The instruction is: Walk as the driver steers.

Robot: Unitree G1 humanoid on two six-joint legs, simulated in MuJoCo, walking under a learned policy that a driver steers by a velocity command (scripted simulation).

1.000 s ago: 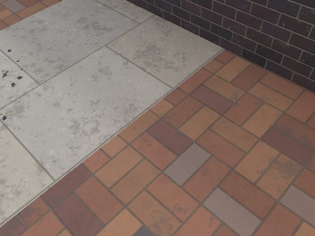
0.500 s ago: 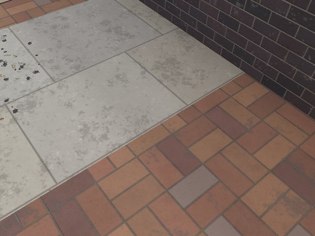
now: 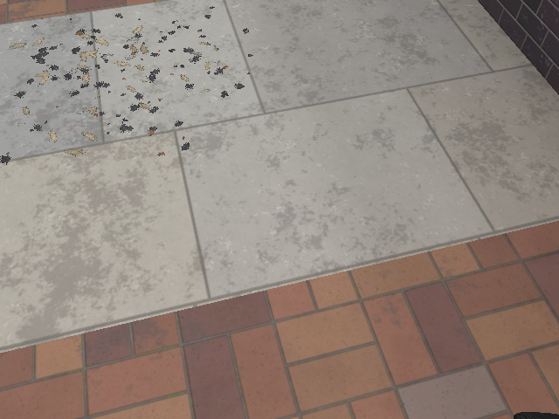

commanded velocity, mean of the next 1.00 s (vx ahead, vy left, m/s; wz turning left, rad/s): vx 0.29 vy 0.00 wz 0.50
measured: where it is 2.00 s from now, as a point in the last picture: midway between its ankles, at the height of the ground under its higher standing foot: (156, 279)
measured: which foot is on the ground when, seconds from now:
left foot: up 0.00-0.06, down 0.08-0.48, up 0.50-0.92, down 0.94-1.00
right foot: down 0.00-0.08, up 0.10-0.46, down 0.48-0.96, up 0.98-1.00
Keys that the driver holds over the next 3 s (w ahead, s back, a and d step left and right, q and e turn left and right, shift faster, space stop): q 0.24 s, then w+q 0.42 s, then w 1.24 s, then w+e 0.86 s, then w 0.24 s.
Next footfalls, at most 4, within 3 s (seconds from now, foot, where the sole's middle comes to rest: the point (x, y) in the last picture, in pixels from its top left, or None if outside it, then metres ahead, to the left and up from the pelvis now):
0.08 left None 0.14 0.12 -0.78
0.48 right None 0.18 -0.10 -0.78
0.94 left None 0.33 0.28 -0.78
1.46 right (214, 293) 0.73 0.24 -0.78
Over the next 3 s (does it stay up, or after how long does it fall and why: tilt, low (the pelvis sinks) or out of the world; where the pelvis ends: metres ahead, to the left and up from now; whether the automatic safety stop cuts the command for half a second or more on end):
stays up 1.31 0.58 -0.01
